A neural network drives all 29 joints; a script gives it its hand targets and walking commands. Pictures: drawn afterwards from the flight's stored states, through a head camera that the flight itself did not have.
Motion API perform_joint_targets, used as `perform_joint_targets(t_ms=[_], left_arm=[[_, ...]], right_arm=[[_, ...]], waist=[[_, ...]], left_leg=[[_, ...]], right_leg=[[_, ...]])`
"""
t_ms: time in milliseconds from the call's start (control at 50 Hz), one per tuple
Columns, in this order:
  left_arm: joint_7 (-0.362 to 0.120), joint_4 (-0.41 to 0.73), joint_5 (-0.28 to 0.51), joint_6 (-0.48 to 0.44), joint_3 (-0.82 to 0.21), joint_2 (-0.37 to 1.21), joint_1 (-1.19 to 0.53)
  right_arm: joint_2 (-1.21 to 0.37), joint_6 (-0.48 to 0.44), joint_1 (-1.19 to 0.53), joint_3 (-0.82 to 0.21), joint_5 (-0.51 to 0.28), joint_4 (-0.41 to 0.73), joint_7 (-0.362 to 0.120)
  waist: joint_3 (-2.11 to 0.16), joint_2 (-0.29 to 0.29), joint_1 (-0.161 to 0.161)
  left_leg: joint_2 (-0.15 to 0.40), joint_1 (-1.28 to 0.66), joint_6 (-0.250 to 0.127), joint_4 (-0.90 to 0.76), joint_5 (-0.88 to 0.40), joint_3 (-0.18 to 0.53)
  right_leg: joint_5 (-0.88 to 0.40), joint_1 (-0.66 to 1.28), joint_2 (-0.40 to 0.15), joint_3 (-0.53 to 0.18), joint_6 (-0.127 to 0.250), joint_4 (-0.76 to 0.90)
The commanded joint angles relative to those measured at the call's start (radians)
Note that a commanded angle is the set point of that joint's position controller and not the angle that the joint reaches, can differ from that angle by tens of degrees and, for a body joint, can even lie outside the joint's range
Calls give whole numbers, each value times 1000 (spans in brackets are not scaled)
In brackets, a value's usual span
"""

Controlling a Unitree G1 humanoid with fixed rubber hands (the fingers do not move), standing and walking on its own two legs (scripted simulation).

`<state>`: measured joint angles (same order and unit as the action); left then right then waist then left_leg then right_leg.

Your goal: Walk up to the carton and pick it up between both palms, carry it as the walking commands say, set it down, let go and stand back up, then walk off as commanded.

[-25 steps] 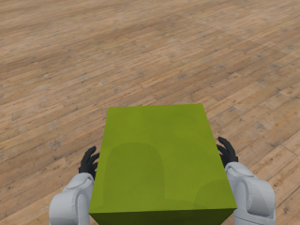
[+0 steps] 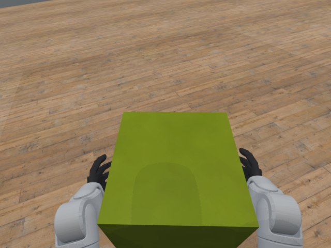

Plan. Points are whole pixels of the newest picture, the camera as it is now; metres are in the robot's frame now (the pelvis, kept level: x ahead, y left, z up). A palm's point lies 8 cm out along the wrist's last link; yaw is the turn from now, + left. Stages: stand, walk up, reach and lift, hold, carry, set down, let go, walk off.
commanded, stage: carry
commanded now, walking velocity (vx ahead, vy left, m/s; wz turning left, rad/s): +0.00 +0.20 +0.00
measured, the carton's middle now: (173, 187) +0.26 +0.00 +0.04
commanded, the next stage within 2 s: none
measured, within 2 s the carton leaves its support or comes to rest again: neither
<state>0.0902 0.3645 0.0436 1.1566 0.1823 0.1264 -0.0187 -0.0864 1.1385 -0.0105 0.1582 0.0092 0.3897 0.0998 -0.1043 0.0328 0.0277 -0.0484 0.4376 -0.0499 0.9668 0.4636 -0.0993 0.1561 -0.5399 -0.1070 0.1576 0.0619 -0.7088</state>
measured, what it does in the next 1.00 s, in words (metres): walks backwards: left foot, then right foot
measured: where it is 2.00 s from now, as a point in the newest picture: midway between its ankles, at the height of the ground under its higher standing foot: outside the picture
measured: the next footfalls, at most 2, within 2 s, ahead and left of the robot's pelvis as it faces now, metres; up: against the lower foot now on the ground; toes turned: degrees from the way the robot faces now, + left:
left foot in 0.14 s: -0.02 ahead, +0.10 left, +0.00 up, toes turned +1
right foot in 0.42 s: -0.15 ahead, -0.06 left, +0.00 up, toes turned -14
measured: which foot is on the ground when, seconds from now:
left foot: up 0.00-0.12, down 0.14-0.44, up 0.46-0.72, down 0.74-1.00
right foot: down 0.00-0.18, up 0.20-0.40, down 0.42-0.78, up 0.80-1.00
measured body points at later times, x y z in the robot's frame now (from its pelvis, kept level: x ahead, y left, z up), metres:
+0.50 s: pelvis -0.12 +0.04 +0.01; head -0.15 +0.02 +0.46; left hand +0.13 +0.18 +0.09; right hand +0.11 -0.16 +0.08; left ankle -0.08 +0.12 -0.68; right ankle -0.19 -0.05 -0.71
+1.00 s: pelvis -0.19 +0.17 +0.01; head -0.17 +0.17 +0.46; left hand +0.07 +0.32 +0.08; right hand +0.06 -0.02 +0.08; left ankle -0.11 +0.24 -0.71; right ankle -0.22 +0.07 -0.69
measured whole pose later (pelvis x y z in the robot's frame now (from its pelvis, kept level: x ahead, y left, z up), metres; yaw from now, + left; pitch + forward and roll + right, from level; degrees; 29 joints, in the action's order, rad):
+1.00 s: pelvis -0.19 +0.17 +0.01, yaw -6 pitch +4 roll +1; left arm 0.09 0.53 0.07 1.13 0.19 0.13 0.05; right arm -0.13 1.09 0.01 0.16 -0.04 0.48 0.09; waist -0.05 -0.02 0.02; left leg -0.01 0.48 -0.08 0.65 0.23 -0.16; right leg 0.52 -0.44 -0.06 0.09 -0.03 -0.88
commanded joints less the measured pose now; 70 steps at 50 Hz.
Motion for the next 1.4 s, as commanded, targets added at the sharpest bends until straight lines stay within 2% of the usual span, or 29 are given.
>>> perform_joint_targets(t_ms=[0, 60, 80, 100, 120, 160, 220, 340, 360, 400, 440, 540, 660, 700, 740, 760, 820, 860, 940, 980, 1020, 1040, 1060, 1100, 1200, 1260, 1280, 1320, 1380], left_arm=[[-160, 167, 214, -21, -731, 712, -498], [-145, 303, 218, -52, -772, 754, -570], [-138, 293, 202, -54, -765, 748, -549], [-131, 294, 195, -52, -764, 744, -549], [-134, 269, 189, -48, -756, 731, -498], [-145, 257, 199, -47, -781, 750, -521], [-119, 229, 159, -53, -759, 707, -437], [-118, 228, 170, -37, -754, 666, -415], [-119, 213, 175, -31, -752, 644, -390], [-123, 165, 182, -24, -740, 619, -345], [-139, 129, 183, -38, -705, 670, -313], [-158, 321, 250, -74, -808, 781, -539], [-128, 293, 204, -56, -800, 671, -373], [-125, 279, 195, -48, -809, 669, -322], [-127, 293, 187, -43, -814, 662, -325], [-128, 358, 215, -49, -860, 699, -395], [-145, 343, 241, -50, -877, 744, -450], [-147, 337, 250, -49, -885, 740, -452], [-143, 337, 250, -48, -868, 719, -420], [-147, 280, 227, -45, -825, 718, -383], [-150, 249, 207, -47, -785, 680, -348], [-151, 228, 205, -45, -783, 696, -358], [-150, 245, 198, -57, -765, 710, -362], [-152, 245, 204, -48, -772, 736, -401], [-130, 287, 194, -47, -777, 660, -381], [-116, 270, 178, -31, -775, 628, -319], [-115, 288, 184, -31, -789, 645, -334], [-116, 306, 183, -26, -801, 662, -355], [-139, 349, 238, -32, -871, 734, -456]], right_arm=[[-757, -3, -516, -747, -220, 165, -116], [-844, -21, -479, -771, -257, 167, -133], [-851, -22, -466, -768, -269, 141, -140], [-872, -28, -445, -765, -278, 139, -138], [-852, -29, -428, -751, -272, 128, -140], [-836, -39, -466, -719, -251, 107, -143], [-772, -16, -433, -746, -276, 169, -166], [-729, -15, -390, -778, -235, 215, -126], [-700, -8, -305, -755, -207, 166, -113], [-673, 6, -255, -725, -181, 115, -106], [-711, -7, -367, -773, -212, 192, -111], [-849, -48, -490, -807, -261, 229, -140], [-738, -24, -297, -752, -225, 159, -129], [-719, -25, -283, -739, -223, 170, -131], [-718, -31, -272, -732, -228, 171, -136], [-766, -42, -315, -735, -243, 198, -144], [-788, -47, -323, -734, -216, 205, -146], [-768, -50, -317, -722, -209, 214, -147], [-757, -45, -303, -749, -212, 224, -137], [-744, -37, -332, -778, -218, 232, -128], [-717, -27, -325, -780, -209, 229, -127], [-720, -23, -374, -786, -213, 247, -130], [-747, -25, -450, -812, -254, 284, -138], [-775, -24, -479, -810, -258, 261, -140], [-735, -10, -369, -783, -240, 200, -131], [-710, 3, -289, -746, -222, 156, -121], [-721, -4, -295, -742, -227, 165, -124], [-741, -10, -293, -734, -234, 158, -132], [-789, -28, -315, -729, -210, 175, -140]], waist=[[-177, -315, -47], [-238, -368, -44], [-259, -280, -50], [-224, -113, -61], [-193, 281, -61], [-42, 398, -26], [-111, 99, 3], [-206, 84, -15], [-263, 26, -7], [-175, -398, -27], [-164, -322, -11], [-36, -177, -20], [-157, -274, -27], [-240, -118, -32], [-248, 276, -18], [-283, 302, -28], [-250, 147, -31], [-266, 181, -29], [-269, 157, -24], [-264, 40, -1], [-224, -372, -12], [-160, -371, -5], [-121, -311, -5], [-41, -177, -14], [-117, -309, -17], [-187, -253, -32], [-214, -88, -28], [-177, 281, -14], [-182, 195, -28]], left_leg=[[-13, -165, 9, -28, 37, -34], [-67, -295, -26, -351, 109, -125], [-76, -317, -45, -479, 124, -129], [-30, -268, -90, -694, 141, -53], [236, -86, -192, -854, 316, 375], [391, 299, -246, -848, 296, 422], [256, 58, -78, -692, -56, 120], [246, -270, -103, -448, -597, 173], [222, -198, -69, -335, -612, 142], [67, 327, 46, 3, 119, 50], [91, 311, 32, 113, 20, 138], [105, 172, 61, 80, -78, 75], [62, -83, 50, -413, -163, -30], [92, -275, 36, -572, -365, 23], [389, -473, -64, -499, -1121, 326], [379, -435, -125, -487, -1063, 312], [299, -272, -140, -531, -657, 226], [274, -283, -122, -546, -491, 196], [281, -201, -122, -590, -349, 227], [249, -91, -66, -520, -325, 188], [76, 230, 28, -139, -9, 31], [66, 290, 23, 62, 48, 105], [108, 208, 21, 177, 2, 193], [87, 170, 47, 167, -82, 127], [67, -2, 58, -213, -47, 11], [36, -175, 53, -560, -191, -19], [114, -277, 47, -593, -318, 67], [375, -402, -67, -521, -1005, 310], [294, -265, -134, -503, -868, 232]], right_leg=[[546, -5, -236, -287, -106, 637], [480, 73, -174, -170, -192, 636], [459, 106, -126, -93, -217, 551], [424, 168, -40, -21, -248, 347], [331, 158, 91, 41, -230, -129], [292, 147, 53, -155, -138, -597], [254, 59, 89, -96, -117, -601], [240, 232, 99, -18, -94, 211], [112, 399, -8, -124, -80, 354], [-769, 636, -418, -558, 34, 287], [-912, 614, -396, -438, 99, 246], [-411, 308, -291, -295, 81, 337], [-388, 321, -225, -181, 8, 232], [-279, 280, -158, -111, -74, 75], [492, -36, 14, -22, -149, -211], [570, -1, 27, -69, -136, -291], [432, 16, 38, -92, -113, -343], [382, 10, 43, -85, -100, -300], [323, 171, 56, -62, -72, -55], [142, 349, 10, -95, -46, 266], [124, 477, -389, -603, 66, 459], [8, 357, -474, -629, 180, 464], [-3, 244, -437, -571, 181, 437], [55, 181, -313, -385, 109, 444], [-202, 225, -237, -232, 23, 323], [-292, 283, -182, -178, -48, 168], [-203, 227, -139, -126, -82, 50], [493, -63, 16, -23, -152, -227], [420, -8, 33, -77, -125, -316]])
